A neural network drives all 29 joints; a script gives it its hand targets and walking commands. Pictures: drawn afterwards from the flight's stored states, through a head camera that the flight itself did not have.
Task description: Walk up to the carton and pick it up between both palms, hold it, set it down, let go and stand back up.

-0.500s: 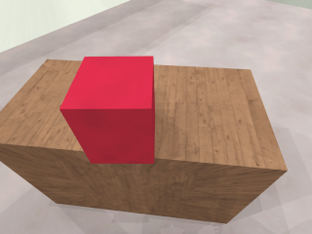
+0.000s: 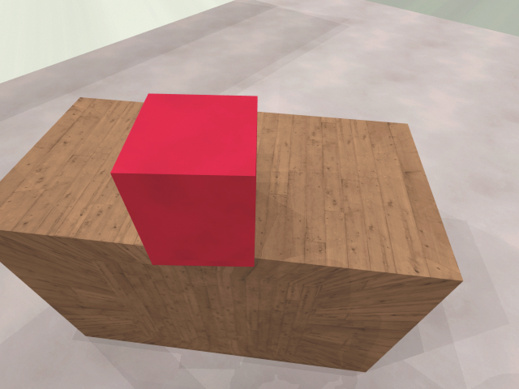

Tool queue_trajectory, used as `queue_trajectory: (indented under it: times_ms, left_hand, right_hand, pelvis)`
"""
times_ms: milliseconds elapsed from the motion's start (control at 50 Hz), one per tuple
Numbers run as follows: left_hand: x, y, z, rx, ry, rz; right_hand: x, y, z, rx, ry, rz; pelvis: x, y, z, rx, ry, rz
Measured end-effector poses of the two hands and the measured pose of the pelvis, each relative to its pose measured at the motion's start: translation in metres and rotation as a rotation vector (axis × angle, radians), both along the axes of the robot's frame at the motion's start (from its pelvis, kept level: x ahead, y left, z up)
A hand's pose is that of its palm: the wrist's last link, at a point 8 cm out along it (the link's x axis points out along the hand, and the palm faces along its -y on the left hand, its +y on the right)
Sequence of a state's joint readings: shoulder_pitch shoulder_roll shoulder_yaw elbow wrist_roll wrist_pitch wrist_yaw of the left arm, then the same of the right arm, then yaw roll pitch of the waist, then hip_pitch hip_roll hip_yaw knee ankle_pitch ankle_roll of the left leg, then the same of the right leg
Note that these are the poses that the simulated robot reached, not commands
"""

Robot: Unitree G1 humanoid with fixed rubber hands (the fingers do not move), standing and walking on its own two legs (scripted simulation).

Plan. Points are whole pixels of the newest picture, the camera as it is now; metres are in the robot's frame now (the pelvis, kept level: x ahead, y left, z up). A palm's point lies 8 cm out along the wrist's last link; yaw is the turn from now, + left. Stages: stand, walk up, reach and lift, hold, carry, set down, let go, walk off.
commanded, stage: walk up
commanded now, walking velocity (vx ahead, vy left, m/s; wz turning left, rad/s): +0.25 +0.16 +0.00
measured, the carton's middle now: (203, 183) +0.47 +0.11 +0.04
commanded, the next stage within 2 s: none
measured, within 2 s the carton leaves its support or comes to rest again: neither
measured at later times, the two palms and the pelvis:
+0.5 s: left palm out of the picture +0.01 +0.33 -0.18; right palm out of the picture +0.13 -0.11 -0.14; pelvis +0.07 +0.11 -0.02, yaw +1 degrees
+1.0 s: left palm out of the picture +0.08 +0.33 -0.15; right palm out of the picture +0.07 -0.08 -0.15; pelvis +0.09 +0.13 +0.00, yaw +0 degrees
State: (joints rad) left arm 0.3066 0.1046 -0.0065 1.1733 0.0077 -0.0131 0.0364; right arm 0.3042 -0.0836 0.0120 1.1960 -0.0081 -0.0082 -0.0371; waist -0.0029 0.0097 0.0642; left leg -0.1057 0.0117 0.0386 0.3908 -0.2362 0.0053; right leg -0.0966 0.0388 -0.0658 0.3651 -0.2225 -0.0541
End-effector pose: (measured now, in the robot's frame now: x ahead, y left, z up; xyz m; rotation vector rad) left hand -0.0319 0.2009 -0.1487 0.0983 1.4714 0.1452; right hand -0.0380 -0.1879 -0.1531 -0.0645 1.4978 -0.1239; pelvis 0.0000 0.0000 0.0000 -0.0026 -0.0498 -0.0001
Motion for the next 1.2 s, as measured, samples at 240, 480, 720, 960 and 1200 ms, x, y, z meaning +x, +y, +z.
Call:
queue_trajectory:
  times_ms: [240,480,720,960,1200]
  left_hand:
    - [-0.033,0.062,0.023,0.099,0.077,0.113]
    - [0.027,0.122,-0.027,-0.016,0.104,0.071]
    - [0.119,0.146,-0.015,0.019,-0.077,-0.019]
    - [0.115,0.129,0.0,0.014,-0.068,-0.035]
    - [0.104,0.118,-0.004,-0.034,-0.015,-0.007]
  right_hand:
    - [0.062,-0.014,0.005,-0.065,-0.064,0.067]
    - [0.164,0.078,0.011,-0.128,-0.232,0.08]
    - [0.158,0.108,-0.002,-0.082,-0.211,0.034]
    - [0.117,0.108,-0.001,-0.028,-0.105,-0.016]
    - [0.087,0.115,0.005,-0.028,0.034,-0.013]
  pelvis:
    - [0.03,0.039,0.004,0.02,0.033,0.015]
    - [0.069,0.11,-0.017,-0.008,0.03,0.008]
    - [0.081,0.133,-0.014,0.037,0.034,-0.011]
    - [0.091,0.128,-0.002,-0.004,0.009,0.004]
    - [0.102,0.126,-0.001,-0.001,0.018,0.009]
